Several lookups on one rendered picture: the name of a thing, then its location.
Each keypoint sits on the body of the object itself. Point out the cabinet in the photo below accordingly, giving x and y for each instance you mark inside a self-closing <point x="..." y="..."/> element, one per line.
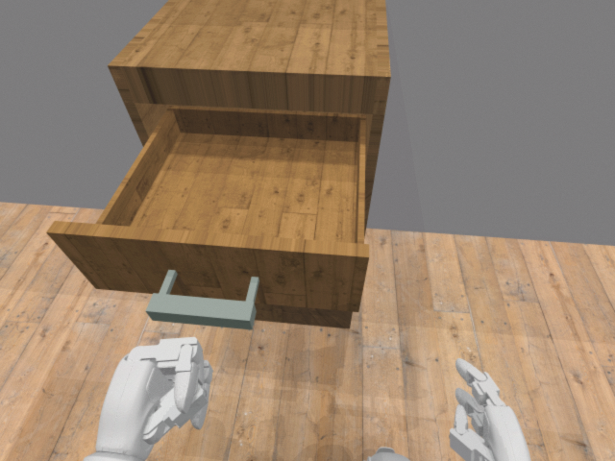
<point x="326" y="56"/>

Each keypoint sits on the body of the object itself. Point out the handle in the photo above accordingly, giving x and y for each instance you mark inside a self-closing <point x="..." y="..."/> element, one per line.
<point x="202" y="311"/>

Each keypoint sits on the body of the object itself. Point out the robot right hand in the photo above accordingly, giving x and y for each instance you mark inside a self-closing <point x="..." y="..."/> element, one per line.
<point x="502" y="437"/>

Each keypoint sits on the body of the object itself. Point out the robot left hand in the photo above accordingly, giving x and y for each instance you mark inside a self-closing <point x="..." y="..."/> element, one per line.
<point x="172" y="374"/>

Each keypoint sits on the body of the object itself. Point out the drawer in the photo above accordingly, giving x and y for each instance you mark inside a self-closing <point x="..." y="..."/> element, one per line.
<point x="223" y="195"/>

